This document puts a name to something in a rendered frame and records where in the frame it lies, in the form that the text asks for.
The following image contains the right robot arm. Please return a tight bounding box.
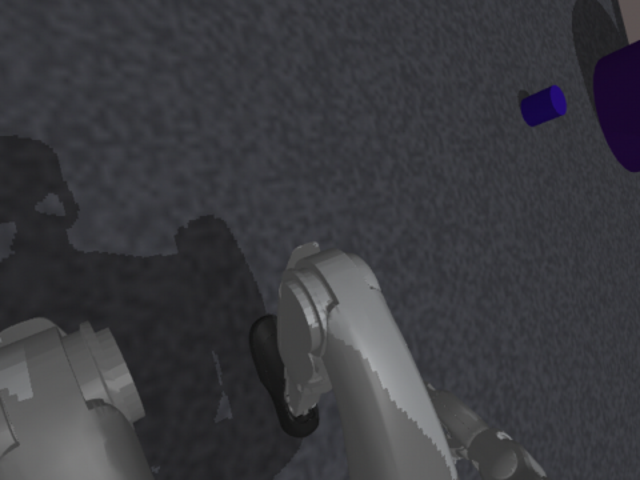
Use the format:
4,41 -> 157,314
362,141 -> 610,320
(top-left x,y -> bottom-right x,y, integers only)
467,428 -> 552,480

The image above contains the right robot foot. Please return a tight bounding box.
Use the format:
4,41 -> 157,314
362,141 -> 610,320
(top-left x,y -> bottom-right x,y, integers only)
249,315 -> 319,438

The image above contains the right robot hand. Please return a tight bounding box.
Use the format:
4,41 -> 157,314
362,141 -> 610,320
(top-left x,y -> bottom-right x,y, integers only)
423,380 -> 490,464

